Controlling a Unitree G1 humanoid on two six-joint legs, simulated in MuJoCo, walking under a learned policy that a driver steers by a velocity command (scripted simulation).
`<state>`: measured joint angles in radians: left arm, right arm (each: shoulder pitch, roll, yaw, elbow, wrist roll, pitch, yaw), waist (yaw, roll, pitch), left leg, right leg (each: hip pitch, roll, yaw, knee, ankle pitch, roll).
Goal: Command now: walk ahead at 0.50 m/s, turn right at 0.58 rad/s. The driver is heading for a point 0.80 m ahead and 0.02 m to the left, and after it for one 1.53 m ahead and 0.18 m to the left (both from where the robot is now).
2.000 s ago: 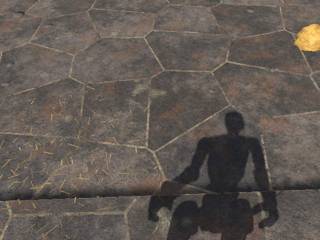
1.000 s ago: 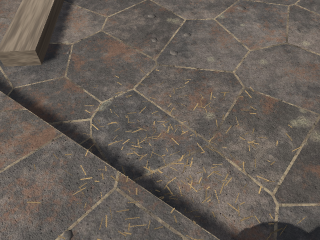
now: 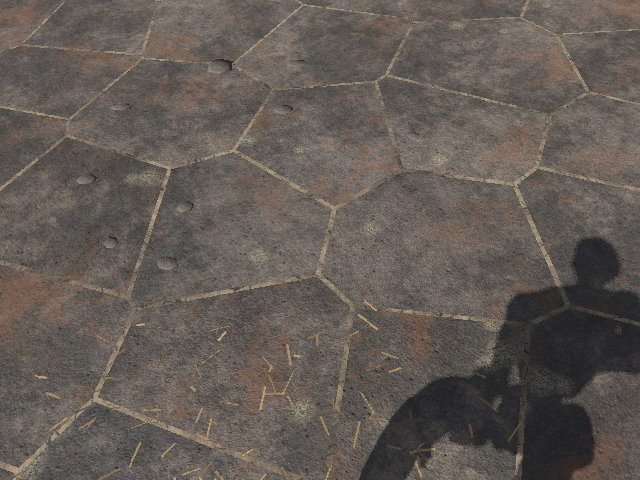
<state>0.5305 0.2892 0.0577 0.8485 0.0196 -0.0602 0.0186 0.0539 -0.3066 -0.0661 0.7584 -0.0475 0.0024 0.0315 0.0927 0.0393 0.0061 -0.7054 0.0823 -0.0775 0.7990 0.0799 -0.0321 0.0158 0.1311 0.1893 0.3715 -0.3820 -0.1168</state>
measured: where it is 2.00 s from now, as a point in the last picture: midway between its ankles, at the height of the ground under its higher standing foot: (380, 296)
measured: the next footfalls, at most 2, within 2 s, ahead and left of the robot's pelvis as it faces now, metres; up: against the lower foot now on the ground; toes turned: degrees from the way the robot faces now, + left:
left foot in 0.22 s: +0.30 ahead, +0.17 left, -0.15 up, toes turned -10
right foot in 0.70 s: +0.51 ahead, -0.04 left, -0.15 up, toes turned -16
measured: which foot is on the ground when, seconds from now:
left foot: up 0.00-0.20, down 0.22-0.70, up 0.72-1.00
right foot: down 0.00-0.22, up 0.24-0.68, down 0.70-1.00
